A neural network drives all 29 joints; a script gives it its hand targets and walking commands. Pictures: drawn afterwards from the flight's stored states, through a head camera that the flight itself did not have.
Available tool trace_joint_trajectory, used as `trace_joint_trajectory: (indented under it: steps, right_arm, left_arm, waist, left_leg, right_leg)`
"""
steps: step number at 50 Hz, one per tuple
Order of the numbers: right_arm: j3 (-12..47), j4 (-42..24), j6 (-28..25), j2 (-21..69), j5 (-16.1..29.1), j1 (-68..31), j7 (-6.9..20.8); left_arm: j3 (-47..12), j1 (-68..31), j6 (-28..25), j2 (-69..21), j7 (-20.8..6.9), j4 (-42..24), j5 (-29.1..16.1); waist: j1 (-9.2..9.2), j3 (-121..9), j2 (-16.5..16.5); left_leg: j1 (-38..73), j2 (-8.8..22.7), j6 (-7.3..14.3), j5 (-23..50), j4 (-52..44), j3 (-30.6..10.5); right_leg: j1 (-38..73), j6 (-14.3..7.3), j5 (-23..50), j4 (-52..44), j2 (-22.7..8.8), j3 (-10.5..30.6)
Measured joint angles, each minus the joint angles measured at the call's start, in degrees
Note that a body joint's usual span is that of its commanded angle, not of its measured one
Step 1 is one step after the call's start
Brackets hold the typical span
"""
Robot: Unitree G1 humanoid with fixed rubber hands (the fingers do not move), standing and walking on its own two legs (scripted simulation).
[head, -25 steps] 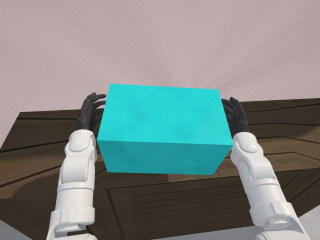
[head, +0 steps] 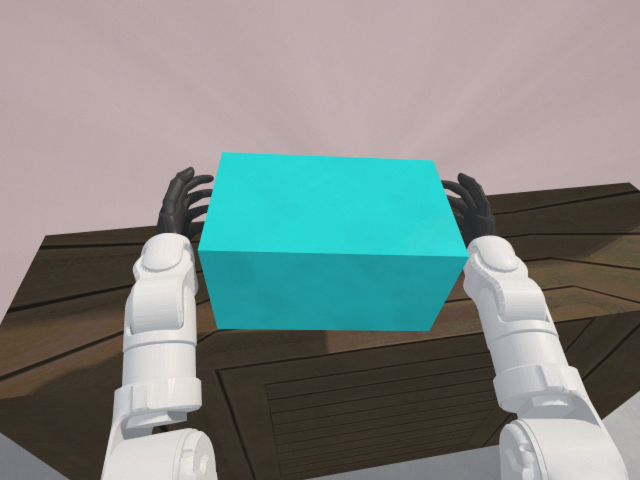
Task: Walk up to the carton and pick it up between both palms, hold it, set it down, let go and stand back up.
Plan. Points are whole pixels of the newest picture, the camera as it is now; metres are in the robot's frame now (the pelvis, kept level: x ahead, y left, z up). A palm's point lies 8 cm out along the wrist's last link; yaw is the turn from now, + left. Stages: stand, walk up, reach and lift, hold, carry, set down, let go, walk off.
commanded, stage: reach and lift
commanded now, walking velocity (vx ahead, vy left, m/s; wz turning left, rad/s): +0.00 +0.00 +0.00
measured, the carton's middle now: (327, 243) +0.37 -0.01 +0.12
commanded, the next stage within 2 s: hold in 0.68 s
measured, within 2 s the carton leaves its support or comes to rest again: neither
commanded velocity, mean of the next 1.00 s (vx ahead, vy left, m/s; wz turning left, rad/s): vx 0.00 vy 0.00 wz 0.00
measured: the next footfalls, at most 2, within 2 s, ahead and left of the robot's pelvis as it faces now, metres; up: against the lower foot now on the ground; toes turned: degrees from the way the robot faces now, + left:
none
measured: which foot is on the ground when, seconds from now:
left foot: down 0.00-1.00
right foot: down 0.00-1.00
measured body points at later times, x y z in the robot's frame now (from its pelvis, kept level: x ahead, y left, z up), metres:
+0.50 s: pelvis +0.01 +0.00 +0.00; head -0.03 +0.02 +0.45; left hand +0.38 +0.18 +0.16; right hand +0.37 -0.19 +0.15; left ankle +0.00 +0.12 -0.75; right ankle +0.02 -0.12 -0.75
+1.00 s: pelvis +0.01 +0.00 +0.00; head -0.05 +0.02 +0.45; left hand +0.36 +0.20 +0.19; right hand +0.38 -0.17 +0.19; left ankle +0.00 +0.12 -0.75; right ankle +0.02 -0.12 -0.75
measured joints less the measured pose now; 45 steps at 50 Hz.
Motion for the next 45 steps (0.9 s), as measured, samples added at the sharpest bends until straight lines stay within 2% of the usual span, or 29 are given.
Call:
trace_joint_trajectory:
  steps: [7,14,35,45]
  right_arm:
    - [-0.6,2.3,-1.6,0.8,-1.3,-1.4,-0.3]
    - [-0.1,2.4,-2.3,0.6,-0.2,-1.0,-0.7]
    - [2.3,-1.2,1.2,-1.5,4.1,-0.9,-1.3]
    - [4.3,-3.5,5.1,-2.5,6.8,-2.8,-2.7]
  left_arm:
    - [1.1,-1.9,-1.1,0.8,-0.8,2.9,0.4]
    - [0.4,-1.7,-1.4,1.2,-0.8,2.8,0.3]
    - [-0.8,0.2,3.9,0.7,0.0,-4.3,0.5]
    - [0.1,-0.3,8.8,1.2,-0.5,-8.7,0.4]
  waist:
    - [-0.23,0.6,-0.2]
    - [-0.59,0.9,-0.6]
    - [-1.14,1.0,-0.9]
    - [-0.02,0.6,-0.6]
  left_leg:
    - [0.4,-0.1,-0.1,0.2,-0.1,-0.7]
    - [0.8,-0.1,-0.2,-0.3,0.5,-1.0]
    - [1.9,0.2,-0.1,-1.6,1.3,-0.6]
    - [2.2,0.4,-0.1,-1.7,1.6,-0.4]
  right_leg:
    - [0.7,-0.1,-0.1,0.0,-0.1,-0.7]
    - [1.5,-0.1,-0.4,0.0,-0.1,-1.1]
    - [2.9,0.0,-1.0,-0.2,0.3,-0.5]
    - [3.3,-0.1,-0.9,-0.4,0.5,-0.2]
